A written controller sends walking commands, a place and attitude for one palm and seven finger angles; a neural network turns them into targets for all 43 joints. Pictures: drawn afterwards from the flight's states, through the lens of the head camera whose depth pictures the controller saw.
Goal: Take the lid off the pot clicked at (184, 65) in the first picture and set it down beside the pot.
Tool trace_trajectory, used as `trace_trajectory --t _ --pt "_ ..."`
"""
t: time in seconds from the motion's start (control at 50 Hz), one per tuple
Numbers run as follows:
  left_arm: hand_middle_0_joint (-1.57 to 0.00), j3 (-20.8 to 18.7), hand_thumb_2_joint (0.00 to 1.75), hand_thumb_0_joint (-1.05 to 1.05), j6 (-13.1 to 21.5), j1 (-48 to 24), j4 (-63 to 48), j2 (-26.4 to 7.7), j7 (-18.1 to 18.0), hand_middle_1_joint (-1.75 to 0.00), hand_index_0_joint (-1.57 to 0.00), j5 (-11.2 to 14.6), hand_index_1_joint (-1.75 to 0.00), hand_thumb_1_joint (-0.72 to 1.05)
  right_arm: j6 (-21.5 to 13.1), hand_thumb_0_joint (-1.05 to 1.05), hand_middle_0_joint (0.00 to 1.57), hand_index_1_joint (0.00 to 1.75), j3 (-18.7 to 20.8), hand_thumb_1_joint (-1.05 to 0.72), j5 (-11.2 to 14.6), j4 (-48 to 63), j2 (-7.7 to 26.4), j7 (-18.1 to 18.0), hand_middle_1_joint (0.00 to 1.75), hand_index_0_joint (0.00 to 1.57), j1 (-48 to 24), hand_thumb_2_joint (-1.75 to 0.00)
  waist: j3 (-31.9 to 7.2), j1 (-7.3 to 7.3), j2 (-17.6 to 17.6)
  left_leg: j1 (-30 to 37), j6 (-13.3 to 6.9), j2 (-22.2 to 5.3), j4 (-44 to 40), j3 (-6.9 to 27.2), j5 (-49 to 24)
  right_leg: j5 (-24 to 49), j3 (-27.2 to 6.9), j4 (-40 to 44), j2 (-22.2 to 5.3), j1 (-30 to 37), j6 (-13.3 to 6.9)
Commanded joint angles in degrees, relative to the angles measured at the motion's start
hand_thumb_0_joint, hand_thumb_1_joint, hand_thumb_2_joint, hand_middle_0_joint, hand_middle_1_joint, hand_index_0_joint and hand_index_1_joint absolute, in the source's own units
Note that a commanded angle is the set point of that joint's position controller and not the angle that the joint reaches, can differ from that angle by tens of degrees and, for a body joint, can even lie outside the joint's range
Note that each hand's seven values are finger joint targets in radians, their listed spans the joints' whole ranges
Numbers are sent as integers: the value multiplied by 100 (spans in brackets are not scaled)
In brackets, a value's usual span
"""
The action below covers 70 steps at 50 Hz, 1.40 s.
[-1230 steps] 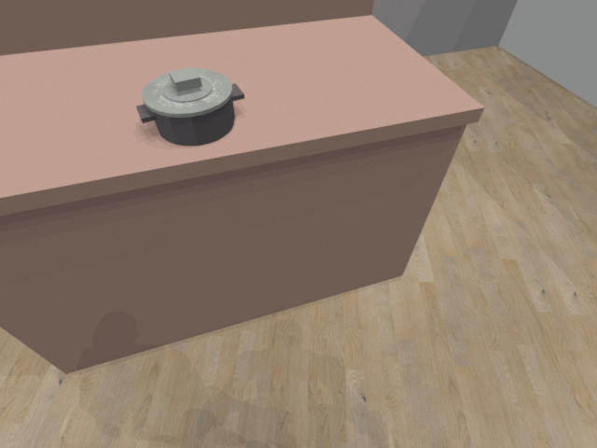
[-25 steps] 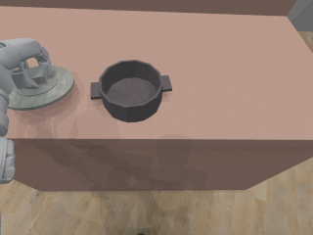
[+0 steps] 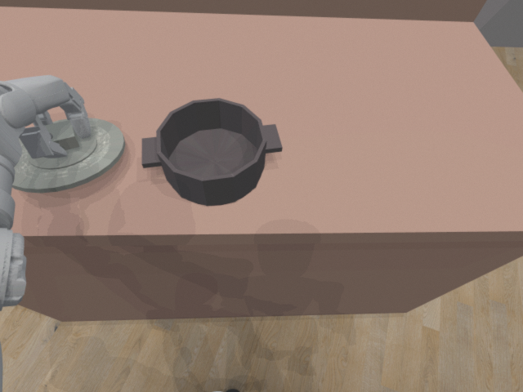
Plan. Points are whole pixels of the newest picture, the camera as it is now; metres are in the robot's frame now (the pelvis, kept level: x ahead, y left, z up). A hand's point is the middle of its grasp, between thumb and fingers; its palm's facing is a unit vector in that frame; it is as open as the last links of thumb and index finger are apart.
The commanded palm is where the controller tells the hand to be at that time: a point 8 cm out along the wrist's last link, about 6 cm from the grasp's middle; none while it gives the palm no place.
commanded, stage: lower the lid onto the table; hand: left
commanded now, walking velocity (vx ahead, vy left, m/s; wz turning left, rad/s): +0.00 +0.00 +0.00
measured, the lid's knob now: (57, 137) +0.48 +0.30 +0.08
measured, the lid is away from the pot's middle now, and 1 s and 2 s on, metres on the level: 0.24 0.24 0.25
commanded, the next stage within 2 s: open the fingers wide in 0.76 s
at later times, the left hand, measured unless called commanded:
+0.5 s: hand (55, 145) +0.46 +0.29 +0.09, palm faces -0.51 -0.15 -0.85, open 7.3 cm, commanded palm +0.50 +0.30 +0.15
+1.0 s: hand (52, 151) +0.46 +0.30 +0.08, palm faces -0.45 -0.08 -0.89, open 7.2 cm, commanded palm +0.47 +0.30 +0.14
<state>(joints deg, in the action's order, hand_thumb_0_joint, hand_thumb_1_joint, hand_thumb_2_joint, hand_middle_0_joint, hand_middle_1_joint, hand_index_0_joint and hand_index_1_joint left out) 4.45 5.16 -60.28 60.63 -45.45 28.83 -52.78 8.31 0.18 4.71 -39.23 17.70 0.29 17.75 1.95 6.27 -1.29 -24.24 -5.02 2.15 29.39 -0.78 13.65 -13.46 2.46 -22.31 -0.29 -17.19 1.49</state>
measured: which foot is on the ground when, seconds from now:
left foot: down 0.00-1.00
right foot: down 0.00-1.00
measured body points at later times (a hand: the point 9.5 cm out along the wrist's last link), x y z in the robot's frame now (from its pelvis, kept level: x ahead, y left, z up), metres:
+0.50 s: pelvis +0.00 -0.01 -0.01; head +0.08 +0.01 +0.44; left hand +0.48 +0.30 +0.14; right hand +0.01 -0.29 -0.12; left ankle +0.00 +0.06 -0.74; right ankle -0.03 -0.15 -0.74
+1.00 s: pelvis -0.01 +0.01 -0.01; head +0.08 +0.02 +0.43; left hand +0.48 +0.30 +0.13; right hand -0.01 -0.28 -0.13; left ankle +0.00 +0.06 -0.74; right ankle -0.03 -0.15 -0.74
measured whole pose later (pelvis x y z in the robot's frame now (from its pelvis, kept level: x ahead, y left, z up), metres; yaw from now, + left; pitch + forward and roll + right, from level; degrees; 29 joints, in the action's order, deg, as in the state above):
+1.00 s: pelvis -0.01 +0.01 -0.01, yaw -2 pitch +12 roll -4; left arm 0.3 12.5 -54.2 59.7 -48.2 23.9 -53.8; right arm 12.6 0.0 4.6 -37.5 17.3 -1.1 20.0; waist -2.2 6.8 -2.2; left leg -33.6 -5.4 0.6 38.2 -2.3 17.2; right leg -16.3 0.8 -31.0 0.9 -27.1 1.7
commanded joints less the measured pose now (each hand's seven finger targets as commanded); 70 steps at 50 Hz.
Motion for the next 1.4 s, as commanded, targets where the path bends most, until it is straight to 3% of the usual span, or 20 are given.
trace_trajectory --t 0.0,0.08,0.14,0.18,0.24,0.3,0.4,0.5,0.62,0.68,0.82,0.84,0.86,0.88,0.94,1.0,1.08,1.16,1.26,1.38 --pt "-78 -473 108 0 20 -3238 -1301 -1810 -327 -98 -85 27 -105 54 -39 0 20 30 391 -90 -48 340 1150 -95 30 20 610 -90 -2774 60 -780 2724 -5 -72 105 543 -2647 1557 120 0 546 -409 -290" --pt "-78 -499 108 0 138 -3287 -1613 -1818 -352 -98 -85 61 -105 54 -41 0 20 30 383 -90 -63 412 1124 -138 30 20 593 -90 -3138 36 -919 2955 -7 -92 161 573 -3153 1758 105 -50 539 -376 -315" --pt "-78 -707 108 0 134 -3133 -1276 -2061 -402 -98 -85 94 -105 54 -29 0 20 30 363 -90 -47 336 1141 -147 30 20 660 -90 -2977 79 -592 2658 -54 -60 147 517 -2813 1779 84 -74 533 -286 -267" --pt "-78 -539 108 0 156 -3064 -1205 -1867 -411 -98 -85 86 -105 54 -30 0 20 30 365 -90 -45 345 1143 -151 30 20 640 -90 -2901 71 -779 2629 -44 -69 156 479 -2918 1786 100 -76 507 -418 -294" --pt "-78 -705 108 0 133 -2972 -902 -2141 -500 -98 -85 -47 -105 54 -34 0 20 30 330 -90 -31 306 1153 -145 30 20 704 -90 -2664 53 -653 2367 -25 -54 148 459 -2494 1626 94 -113 540 -402 -290" --pt "-78 -710 108 0 183 -2801 -954 -2110 -531 -98 -85 -91 -105 54 -10 0 20 30 343 -90 -44 358 1144 -134 30 20 672 -90 -2852 38 -896 2489 -10 -53 278 472 -2815 1742 74 -192 528 -461 -296" --pt "-78 -555 108 0 122 -2571 -237 -2051 -463 -98 -85 -57 -105 54 8 0 20 30 299 -90 10 323 1179 -176 30 20 747 -90 -2420 117 -317 1801 -55 7 291 318 -1944 1590 65 -231 526 -462 -261" --pt "-78 -501 108 0 228 -2796 -486 -2066 -464 -98 -85 -134 -105 54 28 0 20 30 309 -90 10 311 1176 -209 30 20 786 -90 -2742 131 -618 2027 -45 -24 455 356 -2212 1580 68 -362 548 -664 -272" --pt "-78 -507 108 0 256 -2501 -45 -2074 -428 -98 -85 -75 -105 54 35 0 20 30 275 -90 28 315 1190 -231 30 20 838 -90 -2551 163 -363 1584 -42 -11 552 286 -1930 1451 69 -486 544 -830 -245" --pt "-78 -251 108 0 287 -2599 -136 -1753 -398 -98 -85 -86 -105 54 28 0 20 30 288 -90 42 322 1176 -227 30 20 823 -90 -2493 152 -602 1662 -23 -55 564 306 -1995 1339 103 -514 541 -1064 -282" --pt "-78 -451 108 0 275 -2370 25 -1944 -436 -98 -85 -84 -105 54 105 0 20 30 282 -90 46 380 1175 -227 30 20 916 -90 -2628 171 -424 1575 -7 -43 713 351 -1903 1142 103 -642 578 -1233 -259" --pt "-78 -535 108 0 312 -1506 -226 -1700 -407 -98 -85 11 -105 54 100 0 20 30 331 -90 46 613 1081 -158 30 20 869 -90 -2825 -11 -399 1642 -9 -14 676 376 -2121 1194 139 -644 559 -1048 -280" --pt "-76 -901 105 0 672 -1462 -1220 -1952 -505 -99 -83 -9 -105 53 240 0 20 30 374 -90 -68 659 1100 -198 30 20 759 -90 -2829 -86 -314 1688 14 -145 691 363 -2283 1089 139 -589 575 -1224 -320" --pt "-75 -836 103 0 824 -1376 -1055 -1820 -568 -99 -82 -70 -105 52 308 0 20 30 360 -90 -97 658 1086 -224 30 20 680 -90 -2859 -76 -592 1798 21 -140 771 348 -2502 1114 104 -627 580 -1336 -361" --pt "-71 -813 98 0 817 -1888 -1212 -1830 -656 -99 -77 49 -105 49 414 0 20 30 366 -90 -68 607 1093 -248 30 20 640 -90 -2477 37 -481 1622 -16 -174 575 416 -1707 713 115 -525 559 -1477 -336" --pt "-68 -1140 93 0 736 -1712 -983 -2215 -791 -99 -73 18 -104 46 421 0 20 30 367 -90 -48 605 1115 -255 30 20 713 -90 -2628 -24 -573 1752 -6 -169 548 448 -1792 651 119 -552 550 -1424 -356" --pt "-63 -706 89 0 663 -1821 -948 -1715 -873 -98 -68 -101 -103 40 399 0 20 30 341 -90 -42 601 1062 -228 30 20 626 -90 -2525 5 -805 1896 64 -217 492 535 -1849 524 140 -517 537 -1693 -382" --pt "-59 -655 86 0 536 -1866 -697 -1721 -933 -96 -63 -158 -100 34 360 0 20 30 333 -90 -21 561 1074 -227 30 20 657 -90 -2373 34 -626 1770 70 -189 422 572 -1252 289 107 -472 556 -1709 -379" --pt "-54 -705 83 0 514 -1989 -735 -1751 -903 -93 -58 -88 -96 26 333 0 20 30 338 -90 -29 571 1089 -244 30 20 693 -90 -2572 52 -410 1833 70 -176 462 577 -1593 532 95 -494 550 -1546 -358" --pt "-49 -511 78 0 559 -2011 -972 -1425 -842 -90 -51 -50 -92 17 342 0 20 30 354 -90 -41 589 1064 -220 30 20 633 -90 -2556 23 -628 2080 108 -216 508 607 -2234 688 114 -493 544 -1669 -375"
